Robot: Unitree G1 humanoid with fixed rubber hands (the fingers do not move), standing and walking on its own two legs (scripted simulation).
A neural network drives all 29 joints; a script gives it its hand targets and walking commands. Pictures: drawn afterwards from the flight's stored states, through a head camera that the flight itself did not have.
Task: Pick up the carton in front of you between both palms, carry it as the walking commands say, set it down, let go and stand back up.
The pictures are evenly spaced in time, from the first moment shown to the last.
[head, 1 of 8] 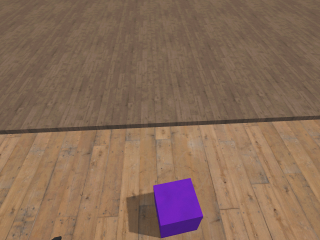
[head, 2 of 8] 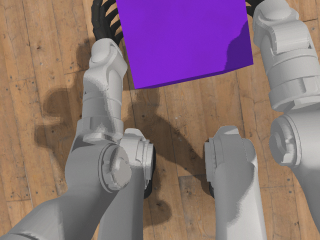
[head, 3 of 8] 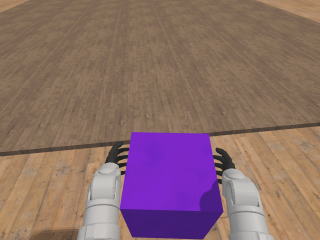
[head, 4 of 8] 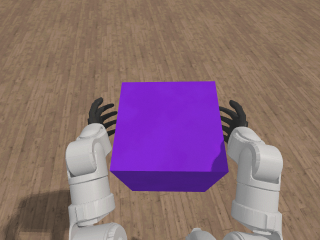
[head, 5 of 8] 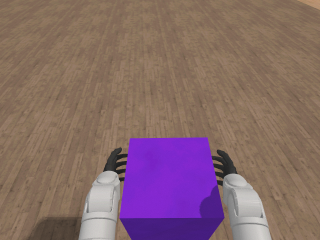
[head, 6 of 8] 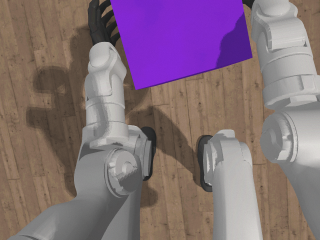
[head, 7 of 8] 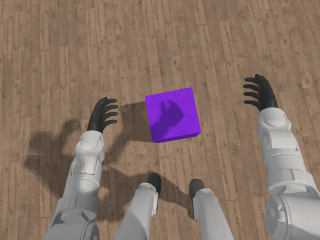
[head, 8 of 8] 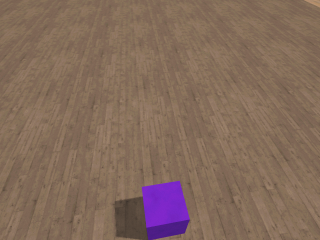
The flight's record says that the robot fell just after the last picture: no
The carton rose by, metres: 0.76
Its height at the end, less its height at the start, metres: +0.05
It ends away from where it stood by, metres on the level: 2.91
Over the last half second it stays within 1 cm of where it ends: yes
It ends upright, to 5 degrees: yes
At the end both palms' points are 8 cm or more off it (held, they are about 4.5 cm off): yes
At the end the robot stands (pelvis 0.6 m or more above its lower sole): yes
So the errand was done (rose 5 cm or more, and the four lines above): yes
